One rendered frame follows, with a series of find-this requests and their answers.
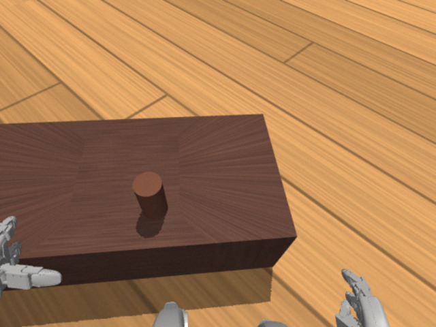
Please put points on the right robot hand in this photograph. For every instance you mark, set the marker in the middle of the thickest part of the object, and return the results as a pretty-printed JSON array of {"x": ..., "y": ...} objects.
[{"x": 368, "y": 308}]

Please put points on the left robot hand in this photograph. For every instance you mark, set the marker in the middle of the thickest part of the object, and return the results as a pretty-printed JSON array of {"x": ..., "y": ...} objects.
[{"x": 19, "y": 276}]

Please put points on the can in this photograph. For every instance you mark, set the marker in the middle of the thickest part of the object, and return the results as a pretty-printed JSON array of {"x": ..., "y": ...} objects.
[{"x": 148, "y": 188}]

